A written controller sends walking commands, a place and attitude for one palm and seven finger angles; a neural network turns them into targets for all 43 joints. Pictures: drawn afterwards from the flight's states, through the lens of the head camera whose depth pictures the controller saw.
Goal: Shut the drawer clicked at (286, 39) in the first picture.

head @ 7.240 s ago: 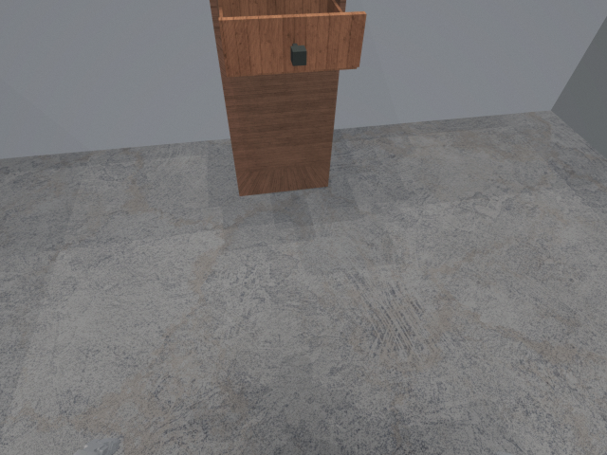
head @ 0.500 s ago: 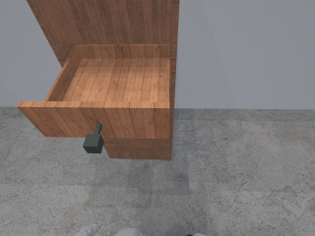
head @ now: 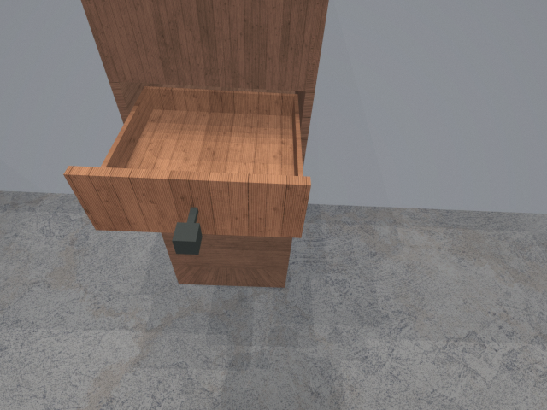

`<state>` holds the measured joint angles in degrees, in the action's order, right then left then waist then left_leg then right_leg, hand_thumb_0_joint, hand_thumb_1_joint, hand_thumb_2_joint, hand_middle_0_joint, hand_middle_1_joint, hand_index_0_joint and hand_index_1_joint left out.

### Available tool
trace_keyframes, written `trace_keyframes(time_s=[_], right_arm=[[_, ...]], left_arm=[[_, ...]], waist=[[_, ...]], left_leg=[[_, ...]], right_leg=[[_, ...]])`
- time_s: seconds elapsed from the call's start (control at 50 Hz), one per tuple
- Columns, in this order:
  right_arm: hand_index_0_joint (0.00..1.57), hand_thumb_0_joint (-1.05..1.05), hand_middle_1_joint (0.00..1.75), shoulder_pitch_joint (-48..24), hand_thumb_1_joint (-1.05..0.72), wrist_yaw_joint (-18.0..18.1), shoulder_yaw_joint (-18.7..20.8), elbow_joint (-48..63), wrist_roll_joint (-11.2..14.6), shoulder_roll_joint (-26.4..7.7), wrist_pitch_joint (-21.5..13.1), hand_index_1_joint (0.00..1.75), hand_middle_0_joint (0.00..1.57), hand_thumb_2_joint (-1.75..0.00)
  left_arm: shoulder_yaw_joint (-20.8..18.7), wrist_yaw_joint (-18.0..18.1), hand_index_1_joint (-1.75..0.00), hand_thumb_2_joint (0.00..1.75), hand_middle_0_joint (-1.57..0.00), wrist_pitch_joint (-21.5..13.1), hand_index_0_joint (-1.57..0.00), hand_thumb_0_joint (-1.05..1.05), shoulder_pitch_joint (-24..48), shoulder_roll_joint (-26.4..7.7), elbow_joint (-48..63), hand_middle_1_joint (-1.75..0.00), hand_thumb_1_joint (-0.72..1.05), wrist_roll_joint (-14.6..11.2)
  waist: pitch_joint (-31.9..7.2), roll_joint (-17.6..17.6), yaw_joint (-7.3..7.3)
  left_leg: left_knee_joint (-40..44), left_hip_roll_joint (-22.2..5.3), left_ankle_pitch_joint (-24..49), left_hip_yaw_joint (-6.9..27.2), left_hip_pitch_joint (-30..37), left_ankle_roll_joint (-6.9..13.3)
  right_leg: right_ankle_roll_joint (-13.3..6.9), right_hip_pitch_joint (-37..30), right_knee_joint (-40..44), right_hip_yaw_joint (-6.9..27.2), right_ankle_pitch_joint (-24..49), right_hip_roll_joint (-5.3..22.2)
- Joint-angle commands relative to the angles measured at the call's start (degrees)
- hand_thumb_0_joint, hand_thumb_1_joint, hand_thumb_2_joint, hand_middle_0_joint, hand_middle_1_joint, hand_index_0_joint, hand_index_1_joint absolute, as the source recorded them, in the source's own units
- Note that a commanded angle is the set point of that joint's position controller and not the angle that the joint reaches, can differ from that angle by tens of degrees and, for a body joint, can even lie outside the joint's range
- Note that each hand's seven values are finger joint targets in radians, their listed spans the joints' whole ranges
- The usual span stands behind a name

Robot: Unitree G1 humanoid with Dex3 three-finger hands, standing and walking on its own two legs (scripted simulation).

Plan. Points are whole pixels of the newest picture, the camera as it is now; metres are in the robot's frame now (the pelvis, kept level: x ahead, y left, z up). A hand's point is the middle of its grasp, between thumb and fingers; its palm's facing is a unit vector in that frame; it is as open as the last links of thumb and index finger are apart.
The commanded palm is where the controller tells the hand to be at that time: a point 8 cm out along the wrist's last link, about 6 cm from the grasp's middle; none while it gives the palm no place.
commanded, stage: come to a stop and stand still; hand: left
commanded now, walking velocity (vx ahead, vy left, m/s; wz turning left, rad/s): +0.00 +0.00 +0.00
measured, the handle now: (190, 228) +0.38 +0.16 +0.03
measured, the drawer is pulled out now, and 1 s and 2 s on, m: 0.28 0.28 0.28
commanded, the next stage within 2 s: look again from close up in 0.28 s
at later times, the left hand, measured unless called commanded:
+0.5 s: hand out of the picture +0.01 +0.15 -0.18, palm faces +0.02 -0.97 -0.22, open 7.3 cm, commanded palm none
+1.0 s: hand out of the picture +0.00 +0.13 -0.18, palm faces +0.03 -0.98 -0.19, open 7.4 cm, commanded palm none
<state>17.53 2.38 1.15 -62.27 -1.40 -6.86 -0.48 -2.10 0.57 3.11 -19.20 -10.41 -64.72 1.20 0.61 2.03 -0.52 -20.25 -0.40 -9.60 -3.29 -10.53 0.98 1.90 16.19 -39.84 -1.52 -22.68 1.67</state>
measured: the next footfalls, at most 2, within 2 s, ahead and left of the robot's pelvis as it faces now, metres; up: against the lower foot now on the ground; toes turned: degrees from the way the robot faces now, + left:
right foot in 0.06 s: +0.02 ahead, -0.13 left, +0.00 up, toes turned -2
right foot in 1.50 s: +0.12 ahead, -0.14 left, +0.00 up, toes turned -4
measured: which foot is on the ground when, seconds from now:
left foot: down 0.00-1.00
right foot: up 0.00-0.04, down 0.06-1.00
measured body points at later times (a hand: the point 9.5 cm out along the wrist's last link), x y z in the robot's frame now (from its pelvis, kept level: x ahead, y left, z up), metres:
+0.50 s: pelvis +0.00 -0.03 -0.01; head +0.01 -0.05 +0.44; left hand +0.01 +0.20 -0.16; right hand +0.00 -0.24 -0.18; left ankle +0.01 +0.09 -0.75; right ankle -0.02 -0.13 -0.75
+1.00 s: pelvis +0.01 -0.04 +0.00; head +0.02 -0.05 +0.45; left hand +0.00 +0.18 -0.16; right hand +0.03 -0.27 -0.17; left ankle +0.01 +0.09 -0.75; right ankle -0.02 -0.13 -0.75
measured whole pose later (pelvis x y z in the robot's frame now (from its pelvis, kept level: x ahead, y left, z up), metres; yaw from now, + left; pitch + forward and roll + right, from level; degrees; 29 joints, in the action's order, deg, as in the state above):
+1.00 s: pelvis +0.01 -0.04 +0.00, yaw +0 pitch -1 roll +1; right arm 13.8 2.0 -1.0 -65.4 -0.8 -9.2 -0.9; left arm 0.7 1.7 -1.2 -16.6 -8.8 -64.1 1.0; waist 1.9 0.2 0.6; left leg -23.9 -1.8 -12.9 -2.0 -9.8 -1.4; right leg -2.5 7.9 -25.2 -2.6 -16.3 -1.2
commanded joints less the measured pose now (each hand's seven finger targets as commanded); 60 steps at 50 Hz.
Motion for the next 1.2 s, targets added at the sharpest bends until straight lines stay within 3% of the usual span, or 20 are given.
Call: trace_keyframes(time_s=[0.0,0.02,0.04,0.06,0.08,0.1,0.12,0.14,0.18,0.2,0.22,0.26,0.32,0.56,0.94,1.0,1.06,1.1,1.14,1.18], right_arm=[[0.20,0.00,0.30,-5.82,-0.90,-0.37,1.84,3.80,1.22,-11.89,-1.21,0.30,0.20,-0.90],[0.20,0.00,0.30,-3.27,-0.90,-1.84,0.61,5.77,0.88,-5.00,-0.46,0.30,0.20,-0.90],[0.20,0.00,0.30,-1.71,-0.90,-2.66,0.07,5.54,-0.05,-3.76,0.25,0.30,0.20,-0.90],[0.20,0.00,0.30,0.78,-0.90,-2.99,0.37,4.89,0.19,-4.00,0.34,0.30,0.20,-0.90],[0.20,0.00,0.30,1.68,-0.90,-2.82,0.18,4.54,0.24,-4.50,0.04,0.30,0.20,-0.90],[0.20,0.00,0.30,2.72,-0.90,-2.43,0.04,4.21,0.38,-4.69,-0.21,0.30,0.20,-0.90],[0.20,0.00,0.30,4.06,-0.90,-2.06,-0.22,3.56,0.52,-4.37,-0.56,0.30,0.20,-0.90],[0.20,0.00,0.30,4.99,-0.90,-1.92,-0.43,2.55,0.42,-3.74,-0.99,0.30,0.20,-0.90],[0.20,0.00,0.30,4.30,-0.90,-1.57,-0.51,2.09,0.24,-5.72,-1.62,0.30,0.20,-0.90],[0.20,0.00,0.30,2.63,-0.90,-1.26,-0.57,2.42,0.31,-6.17,-1.42,0.30,0.20,-0.90],[0.20,0.00,0.30,1.52,-0.90,-1.10,-0.55,2.83,0.43,-6.14,-1.24,0.30,0.20,-0.90],[0.20,0.00,0.30,1.71,-0.90,-1.04,-0.71,2.74,0.52,-5.64,-1.25,0.30,0.20,-0.90],[0.20,0.00,0.30,2.83,-0.90,-1.09,-0.95,1.43,0.51,-5.34,-1.08,0.30,0.20,-0.90],[0.20,0.00,0.30,1.01,-0.90,-0.87,-1.19,-0.73,0.66,-6.32,-1.29,0.30,0.20,-0.90],[0.20,0.00,0.30,-0.64,-0.90,-0.50,-1.17,-1.76,0.75,-6.89,-1.21,0.30,0.20,-0.90],[0.20,0.00,0.30,-0.28,-0.90,-0.63,-1.35,-1.92,0.55,-6.60,-0.97,0.30,0.20,-0.90],[0.20,0.00,0.30,0.16,-0.90,-1.09,-1.04,-1.98,0.16,-6.44,-0.41,0.30,0.20,-0.90],[0.20,0.00,0.30,0.06,-0.90,-1.39,-0.93,-1.14,-0.09,-5.80,-0.32,0.30,0.20,-0.90],[0.20,0.00,0.30,0.47,-0.90,-1.45,-0.84,-0.53,-0.13,-5.19,-0.56,0.30,0.20,-0.90],[0.20,0.00,0.30,1.29,-0.90,-1.45,-0.85,-0.30,-0.06,-4.77,-1.12,0.30,0.20,-0.90]], left_arm=[[1.00,2.97,-0.30,0.90,-0.20,-4.30,-0.20,0.00,-8.57,-3.54,-0.96,-0.30,0.90,0.37],[1.28,2.57,-0.30,0.90,-0.20,-5.16,-0.20,0.00,-5.16,-5.74,1.93,-0.30,0.90,0.32],[1.55,2.17,-0.30,0.90,-0.20,-5.96,-0.20,0.00,-2.86,-7.36,3.22,-0.30,0.90,0.32],[1.35,2.05,-0.30,0.90,-0.20,-6.07,-0.20,0.00,-0.93,-7.37,4.41,-0.30,0.90,0.35],[0.72,2.35,-0.30,0.90,-0.20,-6.52,-0.20,0.00,0.25,-6.71,4.72,-0.30,0.90,0.02],[0.89,2.51,-0.30,0.90,-0.20,-6.66,-0.20,0.00,1.22,-5.40,4.73,-0.30,0.90,-0.19],[1.04,2.57,-0.30,0.90,-0.20,-6.49,-0.20,0.00,1.80,-4.60,4.83,-0.30,0.90,-0.22],[1.05,2.51,-0.30,0.90,-0.20,-6.24,-0.20,0.00,2.02,-4.20,5.07,-0.30,0.90,-0.23],[1.25,2.21,-0.30,0.90,-0.20,-5.08,-0.20,0.00,0.16,-3.33,4.88,-0.30,0.90,-0.37],[1.32,2.13,-0.30,0.90,-0.20,-4.77,-0.20,0.00,-0.83,-3.04,4.57,-0.30,0.90,-0.36],[1.55,2.02,-0.30,0.90,-0.20,-4.71,-0.20,0.00,-1.68,-2.75,3.94,-0.30,0.90,-0.34],[1.79,1.86,-0.30,0.90,-0.20,-4.98,-0.20,0.00,-1.86,-2.89,3.41,-0.30,0.90,-0.34],[1.85,1.74,-0.30,0.90,-0.20,-5.14,-0.20,0.00,-0.71,-3.62,3.69,-0.30,0.90,-0.53],[1.66,1.72,-0.30,0.90,-0.20,-5.53,-0.20,0.00,-0.60,-5.03,3.38,-0.30,0.90,-0.58],[1.45,1.63,-0.30,0.90,-0.20,-5.30,-0.20,0.00,-0.97,-5.15,2.49,-0.30,0.90,-0.38],[1.50,1.54,-0.30,0.90,-0.20,-5.11,-0.20,0.00,-1.36,-4.63,2.17,-0.30,0.90,-0.41],[1.10,1.13,-0.30,0.90,-0.20,-4.43,-0.20,0.00,-2.07,-4.93,2.06,-0.30,0.90,-0.07],[0.54,0.81,-0.30,0.90,-0.20,-4.19,-0.20,0.00,-2.92,-5.63,2.43,-0.30,0.90,-0.10],[-0.04,0.76,-0.30,0.90,-0.20,-4.20,-0.20,0.00,-4.20,-6.13,2.73,-0.30,0.90,-0.05],[-0.32,0.67,-0.30,0.90,-0.20,-4.44,-0.20,0.00,-4.20,-6.07,2.96,-0.30,0.90,-0.12]], waist=[[4.48,-4.71,4.95],[5.93,6.82,0.99],[3.99,6.52,0.31],[-1.26,4.25,-1.21],[-2.01,9.14,-1.63],[-2.52,10.39,-2.12],[-2.81,6.94,-2.70],[-1.76,0.75,-2.62],[1.91,-12.36,-0.45],[3.93,-12.21,0.56],[5.52,-9.03,1.16],[5.76,-3.29,0.91],[5.00,-0.08,0.11],[2.18,-0.90,0.43],[2.01,-0.96,0.67],[1.53,-1.21,0.67],[6.05,-0.16,0.95],[8.37,1.97,1.27],[8.20,4.20,1.30],[8.06,2.50,0.74]], left_leg=[[-12.07,-10.84,8.80,5.05,-5.24,1.84],[-14.90,-3.22,-11.64,1.33,-10.12,-0.51],[-18.08,-1.71,-12.16,0.09,-8.42,-1.93],[-21.11,-0.77,-11.40,0.03,-6.58,-1.72],[-21.21,-1.40,-10.65,1.30,-7.50,-1.05],[-18.78,-2.06,-10.28,1.36,-5.85,-0.83],[-13.06,-2.20,-7.90,1.15,-1.97,-0.94],[-8.44,-2.45,-3.46,1.54,0.74,-0.99],[-3.61,-6.47,2.46,7.55,-3.63,1.12],[-1.62,-7.29,-1.01,9.28,-6.78,2.15],[-1.15,-6.77,-3.93,8.99,-8.48,2.18],[-2.34,-5.26,-2.42,7.10,-7.55,1.42],[-2.85,-4.25,-1.72,5.18,-4.06,0.60],[-2.35,-4.54,4.32,4.04,-0.19,-0.09],[-0.94,-5.29,5.66,4.25,1.74,-0.18],[-1.43,-4.94,2.23,3.85,1.45,-0.35],[-3.35,-3.41,-9.59,2.69,-2.69,0.06],[-6.43,-2.09,-12.44,1.34,-6.30,-0.01],[-9.73,-1.55,-12.15,-0.02,-7.74,0.11],[-10.80,-1.73,-10.34,-0.37,-6.81,0.27]], right_leg=[[-2.51,-2.12,20.45,6.58,13.31,4.86],[-4.51,2.23,27.73,11.74,-1.86,8.08],[-7.19,2.15,29.42,14.67,-2.53,11.83],[-8.52,0.27,27.58,11.95,-2.18,10.35],[-9.04,-1.83,24.72,11.20,6.59,9.11],[-9.34,-2.07,22.63,9.71,11.78,9.01],[-8.97,-0.95,20.14,8.40,13.08,8.42],[-7.76,-0.04,17.12,6.20,12.43,6.72],[-4.90,-0.90,12.78,2.99,5.31,1.91],[-4.39,-2.22,13.04,2.17,3.78,1.00],[-4.44,-2.66,14.00,2.75,4.77,1.12],[-4.51,-3.03,15.95,4.19,7.91,2.42],[-4.67,-1.57,18.08,5.25,6.88,3.58],[-4.39,-5.15,18.58,5.32,19.06,4.62],[-4.19,-6.02,19.63,5.00,20.72,4.39],[-4.24,-6.10,19.91,5.10,15.74,4.54],[-5.47,-2.78,21.76,6.81,-3.11,4.33],[-6.84,-1.72,23.64,9.44,-10.13,5.40],[-8.32,-2.36,24.32,10.79,-10.92,6.76],[-9.15,-1.56,22.44,10.46,-6.43,7.43]])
